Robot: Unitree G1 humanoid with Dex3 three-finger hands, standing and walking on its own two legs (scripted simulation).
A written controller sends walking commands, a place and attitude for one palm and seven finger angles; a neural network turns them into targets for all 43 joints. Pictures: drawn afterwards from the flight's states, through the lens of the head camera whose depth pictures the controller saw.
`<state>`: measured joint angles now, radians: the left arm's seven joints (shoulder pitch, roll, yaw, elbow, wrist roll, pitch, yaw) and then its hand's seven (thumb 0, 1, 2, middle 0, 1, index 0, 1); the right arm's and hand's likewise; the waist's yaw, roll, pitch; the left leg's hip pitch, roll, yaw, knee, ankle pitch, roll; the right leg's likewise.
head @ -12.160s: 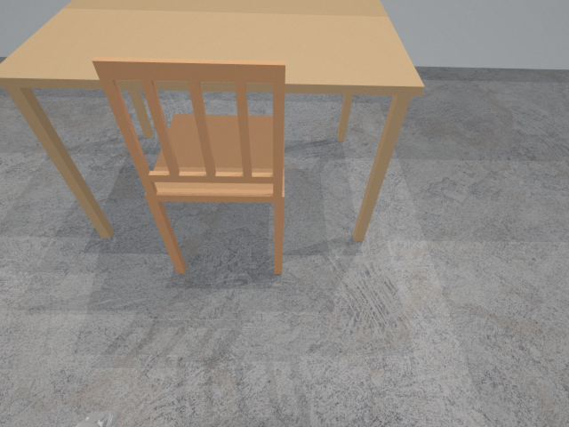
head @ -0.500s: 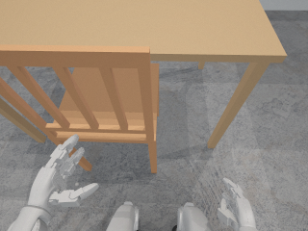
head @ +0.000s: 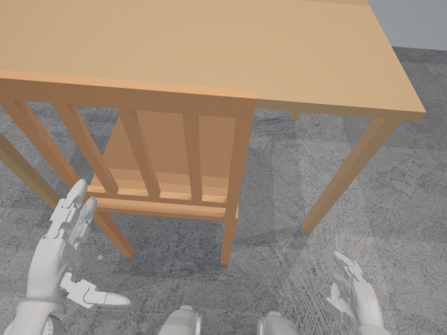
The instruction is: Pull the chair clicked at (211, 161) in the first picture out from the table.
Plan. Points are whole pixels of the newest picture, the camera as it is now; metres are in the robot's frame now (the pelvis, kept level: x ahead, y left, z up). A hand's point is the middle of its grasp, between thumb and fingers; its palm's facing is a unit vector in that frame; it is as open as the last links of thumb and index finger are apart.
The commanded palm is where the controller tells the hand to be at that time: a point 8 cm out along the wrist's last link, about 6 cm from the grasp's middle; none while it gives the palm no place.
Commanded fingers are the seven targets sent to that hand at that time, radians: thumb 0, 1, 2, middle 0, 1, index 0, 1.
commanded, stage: raise the hand toward the chair's back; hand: left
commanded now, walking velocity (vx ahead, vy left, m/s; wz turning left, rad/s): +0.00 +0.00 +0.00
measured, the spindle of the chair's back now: (143, 159) +0.44 +0.20 +0.01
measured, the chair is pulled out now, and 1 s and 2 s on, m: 0.00 0.00 0.00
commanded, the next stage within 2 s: aim the fingers beside a spindle in 0.80 s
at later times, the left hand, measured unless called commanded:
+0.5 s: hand (104, 245) +0.25 +0.21 +0.05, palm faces -0.04 -1.00 -0.04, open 16.9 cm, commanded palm +0.23 +0.27 +0.06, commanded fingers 0.00 -0.50 0.30 -0.06 -0.08 -0.06 -0.08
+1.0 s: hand (112, 245) +0.25 +0.20 +0.04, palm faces +0.00 -1.00 -0.05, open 16.9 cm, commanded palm +0.23 +0.25 +0.05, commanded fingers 0.00 -0.50 0.30 -0.06 -0.08 -0.06 -0.08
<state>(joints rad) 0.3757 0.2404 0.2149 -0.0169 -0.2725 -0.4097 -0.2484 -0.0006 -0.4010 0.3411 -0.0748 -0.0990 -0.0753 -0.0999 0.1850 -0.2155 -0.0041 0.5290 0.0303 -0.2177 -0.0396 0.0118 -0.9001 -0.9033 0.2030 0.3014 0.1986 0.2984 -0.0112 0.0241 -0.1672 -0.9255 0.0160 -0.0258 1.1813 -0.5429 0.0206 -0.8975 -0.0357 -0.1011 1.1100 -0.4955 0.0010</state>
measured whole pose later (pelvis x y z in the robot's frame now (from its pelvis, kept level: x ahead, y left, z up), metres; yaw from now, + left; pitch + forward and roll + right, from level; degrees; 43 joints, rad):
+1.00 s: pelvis +0.00 -0.01 +0.00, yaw +0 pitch +17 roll -3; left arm 0.27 0.26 0.23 0.11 -0.29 -0.39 -0.31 -0.01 -0.50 0.30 -0.06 -0.08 -0.07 -0.08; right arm 0.21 -0.24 0.02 0.54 0.03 -0.18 -0.04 0.01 -0.90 -0.90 0.21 0.30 0.20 0.30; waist -0.02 0.03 -0.16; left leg -0.92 0.02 -0.03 1.16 -0.54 0.00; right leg -0.89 -0.03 -0.11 1.10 -0.50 -0.01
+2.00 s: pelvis +0.00 +0.00 -0.02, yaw -1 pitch +21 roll -3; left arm 0.13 0.25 0.18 0.20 -0.24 -0.40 -0.24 -0.01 -0.50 0.30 -0.06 -0.08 -0.07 -0.08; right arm 0.20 -0.24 0.01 0.53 0.02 -0.13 -0.02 0.01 -0.90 -0.90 0.21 0.30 0.20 0.30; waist -0.03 0.03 -0.17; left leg -1.07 0.02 -0.02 1.27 -0.57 0.02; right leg -1.05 -0.03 -0.08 1.21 -0.52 0.00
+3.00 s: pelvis -0.01 -0.01 -0.03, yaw -1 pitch +23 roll -3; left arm 0.05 0.27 0.21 0.31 -0.25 -0.40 -0.25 -0.01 -0.50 0.30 -0.06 -0.08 -0.06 -0.08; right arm 0.19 -0.26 0.02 0.54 0.03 -0.10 -0.02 0.01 -0.90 -0.90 0.21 0.30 0.20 0.30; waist -0.03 0.03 -0.18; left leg -1.13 0.02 -0.03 1.32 -0.58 0.01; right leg -1.11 -0.03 -0.09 1.26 -0.54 -0.01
